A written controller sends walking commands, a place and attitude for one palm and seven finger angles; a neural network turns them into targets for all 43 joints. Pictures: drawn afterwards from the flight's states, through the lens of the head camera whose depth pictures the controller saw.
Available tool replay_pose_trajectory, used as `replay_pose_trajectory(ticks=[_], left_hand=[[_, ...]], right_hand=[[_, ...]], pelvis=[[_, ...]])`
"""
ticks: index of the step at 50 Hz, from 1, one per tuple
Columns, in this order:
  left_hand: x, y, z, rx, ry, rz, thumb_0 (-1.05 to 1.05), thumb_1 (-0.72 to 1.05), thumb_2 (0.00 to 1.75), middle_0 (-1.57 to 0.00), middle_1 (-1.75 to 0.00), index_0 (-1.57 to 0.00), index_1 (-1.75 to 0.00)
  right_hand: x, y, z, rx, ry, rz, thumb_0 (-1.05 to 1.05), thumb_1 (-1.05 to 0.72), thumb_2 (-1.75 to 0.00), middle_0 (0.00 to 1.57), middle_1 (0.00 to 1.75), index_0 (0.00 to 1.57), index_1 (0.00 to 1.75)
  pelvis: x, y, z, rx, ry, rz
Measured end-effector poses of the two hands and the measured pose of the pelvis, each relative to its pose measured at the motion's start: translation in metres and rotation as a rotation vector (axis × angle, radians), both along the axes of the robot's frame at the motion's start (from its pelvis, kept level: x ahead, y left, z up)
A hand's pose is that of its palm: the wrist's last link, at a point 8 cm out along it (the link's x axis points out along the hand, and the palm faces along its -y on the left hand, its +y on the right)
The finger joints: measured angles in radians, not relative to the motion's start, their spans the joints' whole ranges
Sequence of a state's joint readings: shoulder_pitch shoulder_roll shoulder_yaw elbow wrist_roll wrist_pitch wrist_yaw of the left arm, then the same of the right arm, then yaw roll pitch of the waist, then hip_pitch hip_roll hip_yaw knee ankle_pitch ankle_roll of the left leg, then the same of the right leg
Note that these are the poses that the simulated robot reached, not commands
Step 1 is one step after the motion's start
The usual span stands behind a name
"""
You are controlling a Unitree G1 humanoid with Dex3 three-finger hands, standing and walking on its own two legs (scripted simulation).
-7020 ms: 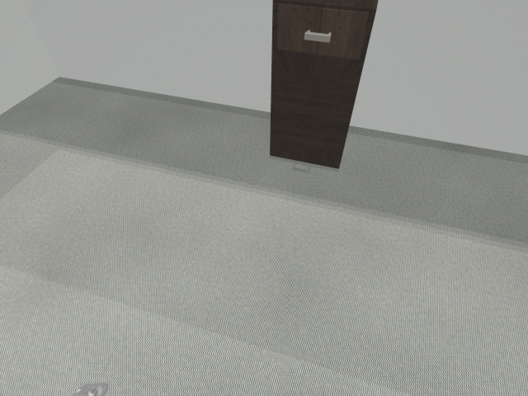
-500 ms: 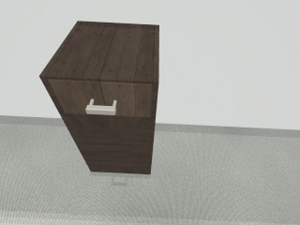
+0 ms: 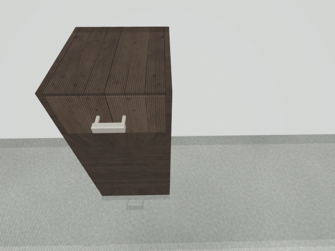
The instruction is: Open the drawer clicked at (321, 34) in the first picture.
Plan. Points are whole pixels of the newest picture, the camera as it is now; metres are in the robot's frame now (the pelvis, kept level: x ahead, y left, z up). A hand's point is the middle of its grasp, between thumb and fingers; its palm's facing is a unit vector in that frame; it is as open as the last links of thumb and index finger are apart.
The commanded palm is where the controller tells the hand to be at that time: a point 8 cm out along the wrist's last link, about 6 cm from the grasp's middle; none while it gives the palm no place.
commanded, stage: look again from close up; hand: left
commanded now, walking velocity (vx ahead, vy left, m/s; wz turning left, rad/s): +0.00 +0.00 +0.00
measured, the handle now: (109, 123) +0.50 +0.22 -0.04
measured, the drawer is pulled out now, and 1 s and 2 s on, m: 0.00 0.00 0.00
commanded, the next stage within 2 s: raise the hand with hooked fingers in 0.42 s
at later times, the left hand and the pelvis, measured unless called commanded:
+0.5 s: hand out of the picture +0.01 +0.17 -0.17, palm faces +0.01 -0.98 -0.21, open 7.3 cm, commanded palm none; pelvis +0.01 +0.00 +0.00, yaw -1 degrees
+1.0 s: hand (91, 248) +0.14 +0.19 -0.07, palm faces -0.06 -0.11 -0.99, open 8.9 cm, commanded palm +0.15 +0.21 +0.00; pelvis -0.03 -0.03 -0.04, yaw -1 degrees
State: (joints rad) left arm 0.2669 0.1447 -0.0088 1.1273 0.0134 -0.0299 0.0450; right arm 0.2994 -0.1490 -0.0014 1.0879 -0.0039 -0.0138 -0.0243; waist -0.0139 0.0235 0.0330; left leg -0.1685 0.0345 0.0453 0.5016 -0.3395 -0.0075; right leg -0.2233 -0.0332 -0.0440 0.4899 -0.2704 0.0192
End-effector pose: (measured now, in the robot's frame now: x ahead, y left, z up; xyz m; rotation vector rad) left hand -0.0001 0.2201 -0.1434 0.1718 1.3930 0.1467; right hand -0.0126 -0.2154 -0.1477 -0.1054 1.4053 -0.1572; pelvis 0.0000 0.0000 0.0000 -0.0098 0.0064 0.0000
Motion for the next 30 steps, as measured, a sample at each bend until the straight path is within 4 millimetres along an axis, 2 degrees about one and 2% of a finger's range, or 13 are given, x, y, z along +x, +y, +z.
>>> replay_pose_trajectory(ticks=[6,12,27,28,30], left_hand=[[0.007,0.01,0.003,0.018,-0.031,-0.003,0.0,0.91,0.9,-0.2,-0.3,-0.2,-0.3],[0.013,0.011,0.006,0.023,-0.052,-0.008,0.0,0.91,0.9,-0.19,-0.3,-0.2,-0.3],[-0.001,-0.006,0.005,0.008,0.006,0.008,0.0,0.91,0.9,-0.2,-0.3,-0.2,-0.3],[0.007,-0.005,0.009,0.028,-0.014,-0.052,0.01,0.92,0.9,-0.2,-0.3,-0.2,-0.3],[0.04,0.003,0.033,0.131,-0.2,-0.158,0.02,0.93,0.9,-0.2,-0.3,-0.21,-0.31]], right_hand=[[0.0,0.011,-0.008,0.024,-0.031,0.01,0.01,-0.91,-0.9,0.2,0.3,0.19,0.3],[-0.002,0.015,-0.01,0.04,-0.031,0.013,0.01,-0.92,-0.9,0.2,0.3,0.2,0.3],[-0.006,-0.002,-0.006,0.021,0.023,0.011,0.01,-0.91,-0.9,0.2,0.3,0.2,0.3],[-0.002,-0.005,-0.004,0.011,-0.004,0.008,0.01,-0.91,-0.9,0.2,0.3,0.2,0.3],[0.015,-0.014,0.002,-0.033,-0.139,-0.002,0.01,-0.91,-0.9,0.2,0.3,0.2,0.3]], pelvis=[[0.001,0.006,-0.003,0.006,-0.021,0.001],[0.001,0.006,-0.003,0.014,-0.03,-0.007],[0.005,-0.005,0.0,0.015,-0.017,-0.009],[0.004,-0.006,-0.001,0.015,-0.014,-0.018],[0.002,-0.008,-0.002,0.025,-0.005,-0.029]])
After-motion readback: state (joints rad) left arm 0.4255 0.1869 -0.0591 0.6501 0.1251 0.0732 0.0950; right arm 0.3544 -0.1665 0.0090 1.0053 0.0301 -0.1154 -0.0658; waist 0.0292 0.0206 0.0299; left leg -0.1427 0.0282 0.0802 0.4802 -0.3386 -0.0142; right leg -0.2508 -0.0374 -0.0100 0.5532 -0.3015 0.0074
